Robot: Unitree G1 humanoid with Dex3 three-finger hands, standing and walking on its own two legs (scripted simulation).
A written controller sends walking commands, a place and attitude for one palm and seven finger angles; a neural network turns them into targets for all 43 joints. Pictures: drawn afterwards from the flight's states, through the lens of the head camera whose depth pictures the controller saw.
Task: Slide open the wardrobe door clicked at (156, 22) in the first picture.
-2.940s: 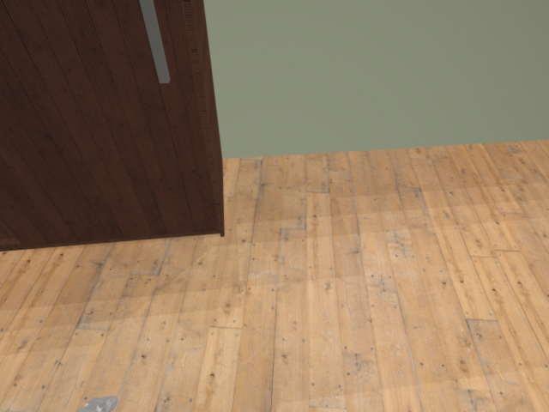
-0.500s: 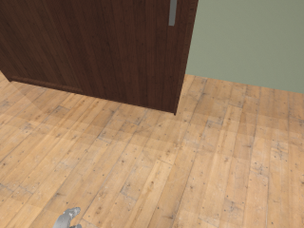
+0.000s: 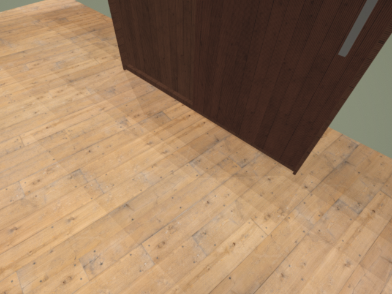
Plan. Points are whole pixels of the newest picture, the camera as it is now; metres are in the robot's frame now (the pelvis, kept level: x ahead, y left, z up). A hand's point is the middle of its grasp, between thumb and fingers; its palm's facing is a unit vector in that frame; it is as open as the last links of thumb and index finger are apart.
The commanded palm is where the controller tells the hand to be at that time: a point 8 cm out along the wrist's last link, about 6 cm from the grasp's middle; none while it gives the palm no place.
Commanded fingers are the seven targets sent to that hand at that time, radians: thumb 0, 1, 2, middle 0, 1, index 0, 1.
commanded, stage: walk to a spot facing it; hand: right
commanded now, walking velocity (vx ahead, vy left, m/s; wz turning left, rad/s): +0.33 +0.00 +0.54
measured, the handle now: (369, 7) +0.96 -0.47 +0.19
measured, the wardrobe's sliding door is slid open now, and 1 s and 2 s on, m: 0.00 0.00 0.00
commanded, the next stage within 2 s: turn to face it in 0.94 s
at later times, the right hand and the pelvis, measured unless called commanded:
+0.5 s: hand out of the picture +0.16 -0.20 -0.19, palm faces -0.11 +0.98 -0.15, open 7.4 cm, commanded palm none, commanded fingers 0.00 -0.90 -0.90 0.20 0.30 0.20 0.30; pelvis +0.19 -0.01 -0.01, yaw +12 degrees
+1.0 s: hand (232, 158) +0.55 -0.07 -0.16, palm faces -0.49 +0.86 -0.17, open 7.4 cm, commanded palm none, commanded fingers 0.00 -0.90 -0.90 0.20 0.30 0.20 0.30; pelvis +0.37 +0.03 +0.00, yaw +29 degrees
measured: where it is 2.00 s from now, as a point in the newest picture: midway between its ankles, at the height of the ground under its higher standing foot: (180, 240)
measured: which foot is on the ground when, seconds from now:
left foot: down 0.00-0.48, up 0.50-1.00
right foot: down 0.00-0.00, up 0.02-0.44, down 0.46-1.00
